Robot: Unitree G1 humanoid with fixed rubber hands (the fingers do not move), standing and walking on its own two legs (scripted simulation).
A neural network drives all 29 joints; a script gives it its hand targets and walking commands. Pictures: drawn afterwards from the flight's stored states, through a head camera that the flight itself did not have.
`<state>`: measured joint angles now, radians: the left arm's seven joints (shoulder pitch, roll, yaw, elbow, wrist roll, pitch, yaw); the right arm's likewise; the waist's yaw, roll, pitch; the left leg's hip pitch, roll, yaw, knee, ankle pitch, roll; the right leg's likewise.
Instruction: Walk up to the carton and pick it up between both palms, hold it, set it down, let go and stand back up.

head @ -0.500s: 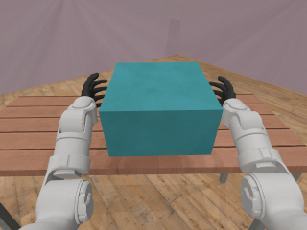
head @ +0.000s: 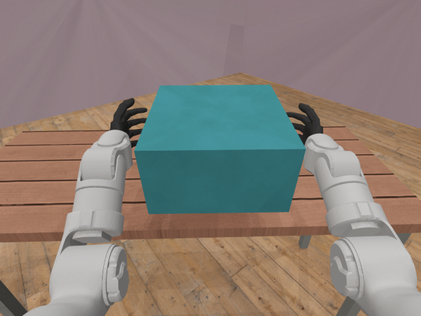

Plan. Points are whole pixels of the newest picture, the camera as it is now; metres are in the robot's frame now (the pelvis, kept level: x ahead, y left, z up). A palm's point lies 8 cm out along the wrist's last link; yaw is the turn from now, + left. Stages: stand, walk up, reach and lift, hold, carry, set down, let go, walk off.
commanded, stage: hold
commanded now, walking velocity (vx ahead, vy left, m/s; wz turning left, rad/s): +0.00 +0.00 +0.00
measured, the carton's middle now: (216, 141) +0.43 +0.01 +0.20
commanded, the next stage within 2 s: set down in 0.72 s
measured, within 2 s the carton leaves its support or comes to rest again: neither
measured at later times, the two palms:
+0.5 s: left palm (122, 136) +0.37 +0.19 +0.25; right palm (311, 140) +0.37 -0.17 +0.23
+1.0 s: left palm (123, 131) +0.38 +0.19 +0.25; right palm (311, 135) +0.38 -0.17 +0.24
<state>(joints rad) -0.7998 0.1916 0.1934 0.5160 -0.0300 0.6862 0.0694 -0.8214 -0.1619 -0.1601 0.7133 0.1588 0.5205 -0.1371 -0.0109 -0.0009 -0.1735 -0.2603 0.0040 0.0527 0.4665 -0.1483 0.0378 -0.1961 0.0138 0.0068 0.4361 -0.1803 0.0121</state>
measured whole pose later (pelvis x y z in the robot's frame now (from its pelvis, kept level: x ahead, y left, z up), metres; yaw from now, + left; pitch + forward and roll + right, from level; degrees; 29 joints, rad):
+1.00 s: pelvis +0.00 +0.00 +0.00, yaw +0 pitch -4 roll -1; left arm -0.87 0.17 0.27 0.65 0.06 0.54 0.01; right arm -0.88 -0.16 -0.18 0.82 0.13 0.39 -0.13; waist -0.02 0.00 -0.15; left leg -0.25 0.00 0.05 0.46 -0.15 0.04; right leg -0.19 0.01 0.01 0.43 -0.18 0.01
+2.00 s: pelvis +0.03 -0.01 +0.01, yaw +0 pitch -4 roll -1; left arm -0.85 0.16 0.27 0.82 0.06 0.32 -0.01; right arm -0.80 -0.12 -0.23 0.83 0.09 0.25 -0.13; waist -0.10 -0.04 -0.06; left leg -0.18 0.00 0.05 0.42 -0.17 0.03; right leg -0.12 0.01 0.01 0.38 -0.20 0.01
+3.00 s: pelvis +0.05 -0.01 +0.01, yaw +0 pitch +0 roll -1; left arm -0.94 0.19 0.31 1.10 0.07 0.11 -0.04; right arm -0.77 -0.04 -0.37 0.86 -0.06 0.15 -0.12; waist -0.12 -0.04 -0.03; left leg -0.23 0.00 0.05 0.42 -0.19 0.03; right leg -0.16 0.01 0.01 0.38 -0.22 0.01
